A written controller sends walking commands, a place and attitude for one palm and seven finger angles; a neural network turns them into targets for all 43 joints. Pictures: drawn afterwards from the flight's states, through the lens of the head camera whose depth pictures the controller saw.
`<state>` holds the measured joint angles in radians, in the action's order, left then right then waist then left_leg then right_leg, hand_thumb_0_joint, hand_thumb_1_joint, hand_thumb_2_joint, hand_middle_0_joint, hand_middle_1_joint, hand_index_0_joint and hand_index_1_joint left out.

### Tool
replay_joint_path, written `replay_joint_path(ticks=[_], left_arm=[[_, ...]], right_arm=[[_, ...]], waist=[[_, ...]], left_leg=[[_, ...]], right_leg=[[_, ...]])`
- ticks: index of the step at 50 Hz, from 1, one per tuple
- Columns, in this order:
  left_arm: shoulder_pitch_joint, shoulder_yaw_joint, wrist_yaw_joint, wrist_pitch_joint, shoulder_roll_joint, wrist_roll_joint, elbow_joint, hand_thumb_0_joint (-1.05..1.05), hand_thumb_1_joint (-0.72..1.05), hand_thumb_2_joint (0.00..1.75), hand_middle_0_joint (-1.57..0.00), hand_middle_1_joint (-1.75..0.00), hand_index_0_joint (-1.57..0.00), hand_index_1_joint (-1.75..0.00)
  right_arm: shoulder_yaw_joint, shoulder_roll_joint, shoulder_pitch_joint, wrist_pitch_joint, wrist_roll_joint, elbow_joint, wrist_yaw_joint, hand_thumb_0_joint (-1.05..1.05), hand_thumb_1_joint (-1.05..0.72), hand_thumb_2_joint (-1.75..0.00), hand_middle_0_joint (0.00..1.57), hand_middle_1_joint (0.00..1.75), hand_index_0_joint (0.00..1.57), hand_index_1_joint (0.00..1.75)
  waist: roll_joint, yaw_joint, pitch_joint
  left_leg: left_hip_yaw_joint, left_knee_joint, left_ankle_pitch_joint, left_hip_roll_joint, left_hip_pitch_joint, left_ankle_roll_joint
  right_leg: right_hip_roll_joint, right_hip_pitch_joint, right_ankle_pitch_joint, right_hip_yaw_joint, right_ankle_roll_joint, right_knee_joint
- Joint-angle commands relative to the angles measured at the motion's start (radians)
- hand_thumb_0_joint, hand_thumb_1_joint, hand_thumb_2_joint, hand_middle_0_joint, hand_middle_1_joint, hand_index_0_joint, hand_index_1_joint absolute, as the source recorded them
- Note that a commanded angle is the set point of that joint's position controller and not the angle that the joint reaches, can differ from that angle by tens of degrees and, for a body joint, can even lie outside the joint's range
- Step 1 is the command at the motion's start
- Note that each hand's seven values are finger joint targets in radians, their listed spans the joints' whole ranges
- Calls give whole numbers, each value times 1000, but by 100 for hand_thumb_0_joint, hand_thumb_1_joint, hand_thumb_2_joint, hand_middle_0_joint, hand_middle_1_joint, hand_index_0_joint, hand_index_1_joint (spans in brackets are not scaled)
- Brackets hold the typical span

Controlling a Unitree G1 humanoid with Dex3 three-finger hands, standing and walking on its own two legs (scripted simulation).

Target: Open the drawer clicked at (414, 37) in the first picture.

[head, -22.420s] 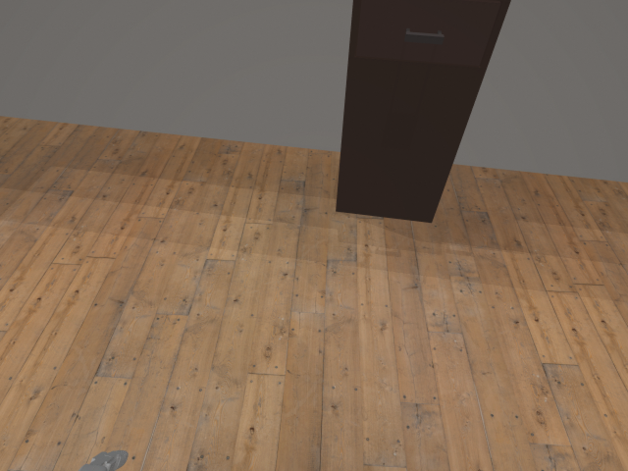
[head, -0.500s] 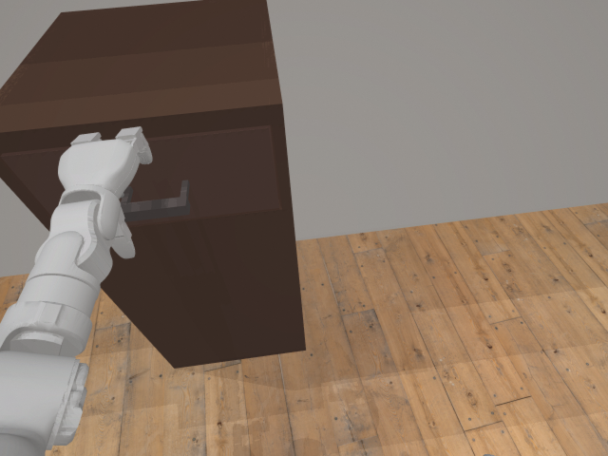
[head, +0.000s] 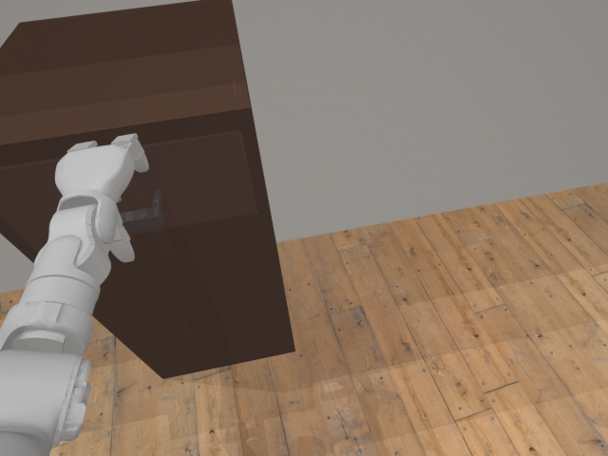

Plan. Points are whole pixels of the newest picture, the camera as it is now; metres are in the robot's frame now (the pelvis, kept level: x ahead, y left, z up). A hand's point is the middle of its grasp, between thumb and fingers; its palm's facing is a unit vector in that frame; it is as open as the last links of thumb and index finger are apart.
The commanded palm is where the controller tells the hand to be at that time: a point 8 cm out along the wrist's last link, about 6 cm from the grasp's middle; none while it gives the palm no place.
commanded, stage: move the hooked fingers above the handle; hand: left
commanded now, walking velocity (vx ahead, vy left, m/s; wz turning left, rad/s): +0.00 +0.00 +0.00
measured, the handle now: (126, 211) +0.47 +0.29 +0.05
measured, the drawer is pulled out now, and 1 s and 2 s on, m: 0.00 0.00 0.00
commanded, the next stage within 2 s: lower the fingers behind the handle in 0.76 s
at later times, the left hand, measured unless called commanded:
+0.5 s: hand (112, 201) +0.43 +0.27 +0.11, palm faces +0.07 -0.03 -1.00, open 13.8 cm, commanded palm +0.41 +0.29 +0.17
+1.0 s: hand (118, 210) +0.43 +0.26 +0.10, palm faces +0.02 -0.05 -1.00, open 13.9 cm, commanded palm +0.41 +0.28 +0.16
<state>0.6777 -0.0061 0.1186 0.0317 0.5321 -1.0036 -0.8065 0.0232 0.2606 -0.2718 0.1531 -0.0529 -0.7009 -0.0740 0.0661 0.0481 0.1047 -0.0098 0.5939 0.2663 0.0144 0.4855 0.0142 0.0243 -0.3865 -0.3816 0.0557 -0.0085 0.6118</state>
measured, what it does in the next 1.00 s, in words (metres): stands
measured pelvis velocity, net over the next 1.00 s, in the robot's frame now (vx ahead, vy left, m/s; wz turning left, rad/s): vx -0.01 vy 0.01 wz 0.03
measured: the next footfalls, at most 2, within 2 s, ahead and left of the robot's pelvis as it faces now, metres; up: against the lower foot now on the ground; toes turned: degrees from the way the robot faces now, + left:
none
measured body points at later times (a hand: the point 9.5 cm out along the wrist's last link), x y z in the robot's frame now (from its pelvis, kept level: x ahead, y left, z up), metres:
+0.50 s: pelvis +0.00 +0.01 +0.00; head +0.04 -0.01 +0.44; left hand +0.43 +0.27 +0.17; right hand +0.11 -0.26 -0.13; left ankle +0.01 +0.14 -0.73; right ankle -0.05 -0.12 -0.73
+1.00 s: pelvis -0.01 +0.01 +0.00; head +0.04 +0.00 +0.44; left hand +0.42 +0.26 +0.15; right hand +0.08 -0.27 -0.13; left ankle +0.01 +0.14 -0.73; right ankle -0.05 -0.12 -0.73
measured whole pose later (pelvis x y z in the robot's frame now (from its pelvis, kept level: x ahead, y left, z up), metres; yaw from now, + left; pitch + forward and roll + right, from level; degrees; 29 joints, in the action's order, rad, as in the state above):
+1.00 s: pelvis -0.01 +0.01 +0.00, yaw +2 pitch +10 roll +0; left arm 0.70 0.03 0.10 -0.06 0.53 -1.00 -0.76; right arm 0.05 0.27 -0.27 0.12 -0.04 -0.69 -0.07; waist 0.04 0.04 0.08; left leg -0.04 0.65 0.27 0.00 0.54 0.01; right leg 0.01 -0.42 -0.39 0.02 0.00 0.64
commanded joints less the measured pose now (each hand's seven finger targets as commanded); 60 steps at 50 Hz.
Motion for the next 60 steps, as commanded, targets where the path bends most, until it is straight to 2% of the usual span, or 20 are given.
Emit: replay_joint_path(ticks=[1,6,9,16,18,22,25,26,30,33,36,39,42,44,46,49,51,55,59,60], left_arm=[[387,-152,-1,57,440,-8,123,0,-50,30,-30,-120,-30,-120],[347,-88,-58,-13,343,13,171,0,-50,30,-30,-120,-30,-120],[405,18,-78,-57,222,29,260,0,-50,30,-30,-120,-30,-120],[490,-99,-5,-109,338,29,348,0,-50,30,-30,-120,-30,-120],[532,-80,31,-92,313,19,356,0,-50,30,-30,-120,-30,-120],[474,-115,75,-7,334,1,274,0,-50,30,-30,-120,-30,-120],[415,-105,48,68,338,2,194,0,-50,30,-30,-120,-30,-120],[433,-129,41,74,382,-1,201,0,-50,30,-30,-120,-30,-120],[377,-111,-1,88,362,0,184,0,-50,30,-30,-120,-30,-120],[388,-42,-45,68,290,6,175,0,-50,30,-30,-120,-30,-120],[397,-29,-81,16,282,11,197,0,-50,30,-30,-120,-30,-120],[481,40,-93,-49,207,24,286,0,-50,30,-30,-120,-30,-120],[538,-2,-60,-97,251,29,330,0,-50,30,-30,-120,-30,-120],[536,-68,-24,-108,316,26,300,0,-50,30,-30,-120,-30,-120],[501,-83,18,-96,307,18,246,0,-50,30,-30,-120,-30,-120],[465,-123,70,-50,339,1,186,0,-50,30,-30,-120,-30,-120],[469,-71,85,-2,290,-14,146,0,-50,30,-30,-120,-30,-120],[458,-61,73,63,302,-32,75,0,-50,30,-30,-120,-30,-120],[460,-34,36,95,300,-29,-17,0,-50,30,-30,-120,-30,-120],[434,-37,25,95,309,-28,-43,0,-50,30,-30,-120,-30,-120]], right_arm=[[52,150,21,-35,0,116,-20,0,-90,-90,20,30,20,30],[64,150,1,-38,0,128,-16,0,-90,-90,20,30,20,30],[71,141,-2,-45,1,135,-12,0,-90,-90,20,30,20,30],[81,139,-17,-53,8,107,-8,0,-90,-90,20,30,20,30],[78,134,-13,-55,11,103,1,0,-90,-90,20,30,20,30],[75,137,0,-53,15,100,17,0,-90,-90,20,30,20,30],[64,147,9,-43,11,109,19,0,-90,-90,20,30,20,30],[58,152,13,-38,12,112,17,0,-90,-90,20,30,20,30],[49,146,32,-28,8,131,6,0,-90,-90,20,30,20,30],[48,148,31,-31,4,139,0,0,-90,-90,20,30,20,30],[56,148,16,-36,5,140,-8,0,-90,-90,20,30,20,30],[64,136,-5,-46,10,135,-11,0,-90,-90,20,30,20,30],[69,134,-18,-56,12,120,-15,0,-90,-90,20,30,20,30],[69,139,-32,-57,15,105,-13,0,-90,-90,20,30,20,30],[68,135,-31,-59,12,99,-7,0,-90,-90,20,30,20,30],[67,141,-35,-57,18,94,6,0,-90,-90,20,30,20,30],[66,140,-32,-56,16,96,14,0,-90,-90,20,30,20,30],[66,153,-39,-44,15,92,15,0,-90,-90,20,30,20,30],[53,159,-35,-34,10,88,1,0,-90,-90,20,30,20,30],[51,158,-36,-33,7,93,-2,0,-90,-90,20,30,20,30]], waist=[[-99,-45,305],[-80,-20,286],[-62,19,259],[37,-4,330],[69,-2,351],[57,-29,376],[-22,-35,360],[-40,-43,365],[-87,-47,332],[-89,-21,265],[-77,-9,254],[-48,22,272],[20,16,288],[16,6,298],[2,-1,285],[3,-27,341],[17,-18,332],[-54,-6,348],[-135,17,250],[-130,6,234]], left_leg=[[76,-27,-271,-51,-153,-69],[67,-9,-308,-50,-199,-75],[57,3,-307,-51,-242,-78],[27,32,-362,-51,-286,-68],[18,36,-387,-48,-303,-60],[21,30,-409,-42,-287,-50],[35,14,-378,-40,-237,-54],[34,7,-371,-41,-223,-54],[43,-13,-335,-43,-206,-62],[43,-21,-290,-40,-212,-66],[38,-17,-264,-41,-231,-71],[26,-3,-271,-41,-274,-74],[13,7,-258,-43,-299,-69],[9,13,-266,-44,-268,-64],[10,17,-258,-45,-238,-61],[19,21,-292,-46,-205,-54],[32,26,-291,-41,-194,-51],[43,24,-273,-38,-167,-57],[53,8,-188,-42,-103,-66],[57,3,-173,-43,-90,-65]], right_leg=[[2,150,458,-45,3,-93],[8,104,489,-50,-2,-88],[13,41,451,-51,-6,-99],[25,0,419,-65,-24,-55],[28,-27,405,-77,-29,-40],[32,-2,406,-88,-32,-31],[26,50,421,-86,-24,-45],[25,74,430,-83,-24,-45],[18,104,423,-78,-18,-65],[18,50,380,-79,-15,-83],[17,29,350,-68,-15,-93],[18,-6,332,-65,-17,-96],[24,-53,290,-68,-24,-82],[27,-37,291,-69,-28,-72],[28,-53,289,-77,-28,-57],[29,-10,323,-79,-32,-39],[28,-29,332,-83,-29,-32],[23,3,347,-73,-18,-42],[13,-1,308,-62,-7,-81],[11,1,298,-61,-5,-82]])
